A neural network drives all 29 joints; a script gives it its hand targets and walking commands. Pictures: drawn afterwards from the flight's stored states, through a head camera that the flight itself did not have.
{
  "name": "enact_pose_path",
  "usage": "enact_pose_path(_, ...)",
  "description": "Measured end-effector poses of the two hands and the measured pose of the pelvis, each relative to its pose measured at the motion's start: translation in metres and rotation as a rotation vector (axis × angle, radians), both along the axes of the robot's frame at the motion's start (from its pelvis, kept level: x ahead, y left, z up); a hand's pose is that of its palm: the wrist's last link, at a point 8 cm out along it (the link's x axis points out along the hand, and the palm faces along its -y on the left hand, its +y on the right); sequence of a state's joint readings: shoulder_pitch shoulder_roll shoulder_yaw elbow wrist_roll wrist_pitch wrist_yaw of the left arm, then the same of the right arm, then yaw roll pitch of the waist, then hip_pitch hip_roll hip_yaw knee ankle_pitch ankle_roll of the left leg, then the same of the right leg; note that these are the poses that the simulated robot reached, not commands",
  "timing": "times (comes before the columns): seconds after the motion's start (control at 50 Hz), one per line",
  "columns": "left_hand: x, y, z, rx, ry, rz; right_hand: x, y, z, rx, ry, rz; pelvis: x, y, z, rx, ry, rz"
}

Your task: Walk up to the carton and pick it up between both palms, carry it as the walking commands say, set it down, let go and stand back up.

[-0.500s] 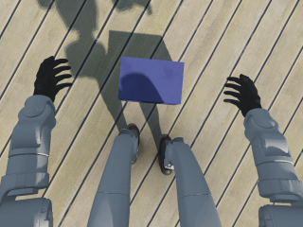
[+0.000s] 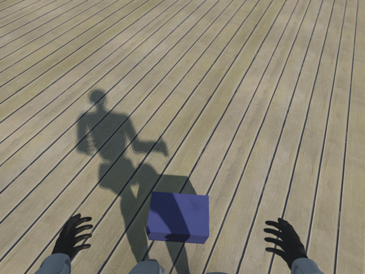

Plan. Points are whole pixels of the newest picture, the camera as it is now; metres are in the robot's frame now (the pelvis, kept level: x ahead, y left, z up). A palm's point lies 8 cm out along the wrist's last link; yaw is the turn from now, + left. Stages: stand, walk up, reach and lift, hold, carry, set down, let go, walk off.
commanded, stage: let go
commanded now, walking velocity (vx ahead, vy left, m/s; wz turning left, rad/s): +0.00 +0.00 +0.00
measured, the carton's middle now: (178, 218) +0.42 -0.01 -0.66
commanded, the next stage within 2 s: stand in 0.44 s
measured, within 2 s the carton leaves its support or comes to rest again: neither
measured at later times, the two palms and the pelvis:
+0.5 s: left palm (63, 262) +0.16 +0.25 -0.07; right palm (304, 262) +0.16 -0.26 -0.06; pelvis +0.02 -0.01 +0.01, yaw +0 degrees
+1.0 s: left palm (52, 268) +0.15 +0.27 -0.07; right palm (319, 259) +0.17 -0.28 -0.04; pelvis +0.03 -0.01 +0.01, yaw +0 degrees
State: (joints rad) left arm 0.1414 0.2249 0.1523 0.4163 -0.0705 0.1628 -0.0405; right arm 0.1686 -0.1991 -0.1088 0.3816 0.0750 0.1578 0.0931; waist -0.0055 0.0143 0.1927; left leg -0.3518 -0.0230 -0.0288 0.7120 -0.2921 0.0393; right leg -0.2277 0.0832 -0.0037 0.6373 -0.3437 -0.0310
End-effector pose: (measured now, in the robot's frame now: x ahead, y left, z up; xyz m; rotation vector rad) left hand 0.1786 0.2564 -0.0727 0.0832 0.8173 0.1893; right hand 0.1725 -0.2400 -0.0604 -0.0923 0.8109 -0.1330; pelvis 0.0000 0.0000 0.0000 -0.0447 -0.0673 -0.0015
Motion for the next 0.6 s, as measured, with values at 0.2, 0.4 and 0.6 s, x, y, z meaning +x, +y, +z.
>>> enact_pose_path(0.2,-0.015,-0.002,0.009,-0.006,-0.008,0.006,-0.011,-0.002,0.005,0.013,-0.001,0.001,0.008,-0.002,0.006,0.005,-0.077,0.005)
enact_pose_path(0.4,-0.014,-0.011,0.009,-0.014,0.000,-0.002,-0.010,-0.006,0.005,0.015,0.010,-0.002,0.009,-0.005,0.006,0.010,-0.093,0.005)
enact_pose_path(0.6,-0.025,0.002,-0.004,0.045,0.039,0.028,-0.001,-0.030,0.011,-0.099,-0.052,-0.043,0.025,-0.008,0.007,0.015,-0.008,0.002)
